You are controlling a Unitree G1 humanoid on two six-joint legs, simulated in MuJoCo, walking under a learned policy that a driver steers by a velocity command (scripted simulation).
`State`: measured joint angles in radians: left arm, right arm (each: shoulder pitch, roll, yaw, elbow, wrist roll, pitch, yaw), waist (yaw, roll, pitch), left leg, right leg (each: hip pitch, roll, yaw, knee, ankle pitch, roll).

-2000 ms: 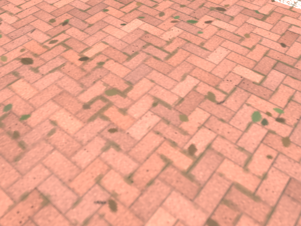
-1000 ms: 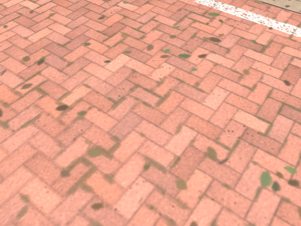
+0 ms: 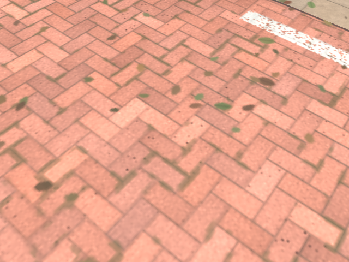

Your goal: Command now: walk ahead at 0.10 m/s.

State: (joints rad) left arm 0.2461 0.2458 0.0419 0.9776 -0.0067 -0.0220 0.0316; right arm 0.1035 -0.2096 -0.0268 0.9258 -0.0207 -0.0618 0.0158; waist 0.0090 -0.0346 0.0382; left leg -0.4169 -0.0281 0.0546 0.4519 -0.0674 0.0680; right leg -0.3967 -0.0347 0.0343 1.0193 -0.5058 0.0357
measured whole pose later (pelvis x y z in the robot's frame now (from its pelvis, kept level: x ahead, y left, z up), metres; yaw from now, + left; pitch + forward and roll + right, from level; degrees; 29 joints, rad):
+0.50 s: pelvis +0.06 -0.02 +0.01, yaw +1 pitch +0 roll +0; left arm 0.28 0.17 0.04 1.07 0.00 -0.03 0.04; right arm 0.18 -0.21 -0.04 1.05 0.00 -0.01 -0.02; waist 0.00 0.00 0.03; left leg -0.30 0.00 0.04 0.49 -0.18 0.02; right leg -0.20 -0.02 -0.01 0.51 -0.30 0.01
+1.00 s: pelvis +0.09 -0.02 +0.00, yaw +1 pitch +0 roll +0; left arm 0.34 0.18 0.04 1.09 -0.02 -0.04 0.05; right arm 0.21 -0.20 -0.05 1.11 0.02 -0.02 -0.03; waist 0.00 -0.01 0.00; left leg -0.30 -0.01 0.04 0.61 -0.38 0.06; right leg -0.18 -0.02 -0.01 0.58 -0.44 -0.03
